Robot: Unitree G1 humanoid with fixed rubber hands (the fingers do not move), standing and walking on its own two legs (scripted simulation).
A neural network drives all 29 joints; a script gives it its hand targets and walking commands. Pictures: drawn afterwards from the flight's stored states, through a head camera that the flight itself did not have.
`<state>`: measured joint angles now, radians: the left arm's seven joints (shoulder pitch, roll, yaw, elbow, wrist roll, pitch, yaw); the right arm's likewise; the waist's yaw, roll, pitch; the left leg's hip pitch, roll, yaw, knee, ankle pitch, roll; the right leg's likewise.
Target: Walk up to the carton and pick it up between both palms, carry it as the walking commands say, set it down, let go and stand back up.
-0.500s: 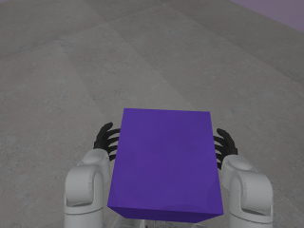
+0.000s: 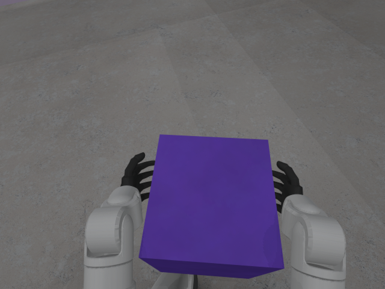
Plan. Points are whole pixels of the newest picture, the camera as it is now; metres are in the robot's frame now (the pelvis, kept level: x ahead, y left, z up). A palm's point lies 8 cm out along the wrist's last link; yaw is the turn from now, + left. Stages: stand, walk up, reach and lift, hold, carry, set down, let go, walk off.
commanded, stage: carry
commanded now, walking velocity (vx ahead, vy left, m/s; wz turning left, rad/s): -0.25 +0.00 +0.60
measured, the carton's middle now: (208, 213) +0.28 +0.00 +0.00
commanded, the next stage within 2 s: none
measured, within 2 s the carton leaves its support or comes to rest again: neither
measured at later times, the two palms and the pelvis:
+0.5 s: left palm out of the picture -0.01 +0.22 +0.07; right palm out of the picture +0.09 -0.05 +0.07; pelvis -0.22 -0.01 -0.01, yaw +17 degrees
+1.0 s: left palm out of the picture -0.30 +0.19 +0.07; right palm out of the picture -0.13 -0.05 +0.08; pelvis -0.42 -0.09 +0.00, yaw +35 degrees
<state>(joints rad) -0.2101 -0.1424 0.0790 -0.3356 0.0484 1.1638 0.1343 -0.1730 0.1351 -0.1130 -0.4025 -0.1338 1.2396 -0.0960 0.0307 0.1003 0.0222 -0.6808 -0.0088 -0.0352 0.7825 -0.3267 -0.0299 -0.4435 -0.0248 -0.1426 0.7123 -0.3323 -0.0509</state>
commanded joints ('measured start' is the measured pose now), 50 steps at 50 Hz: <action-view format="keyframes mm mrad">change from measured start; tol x32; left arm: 1 -406 -971 -671 -128 -367 33 -293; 50 -576 -1053 -725 -75 -414 46 -280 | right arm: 1 -618 911 803 -214 484 -25 244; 50 -585 925 673 -76 470 -22 277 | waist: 1 -37 -260 -394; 11 -33 -253 -492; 15 -51 268 -365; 26 -43 126 -509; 30 -13 -554 -441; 42 -35 -268 -435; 45 -30 337 -327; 50 -45 116 -358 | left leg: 1 25 47 11 528 -149 -24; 10 266 16 192 -12 -205 -12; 15 438 416 -285 -331 719 184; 26 473 247 -287 -406 290 99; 32 8 34 35 424 -142 4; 41 271 27 179 -30 -113 -6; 45 451 460 -464 -415 559 142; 50 286 263 -195 -435 7 102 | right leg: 1 230 -392 186 -240 550 -149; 8 255 -367 65 -193 505 -119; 15 -193 -133 47 322 -311 143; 26 124 14 74 -132 -160 78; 29 435 -486 467 -396 329 -98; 33 357 -356 100 -184 746 -109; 45 -242 -148 -21 244 -323 161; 50 -144 -100 76 425 -54 105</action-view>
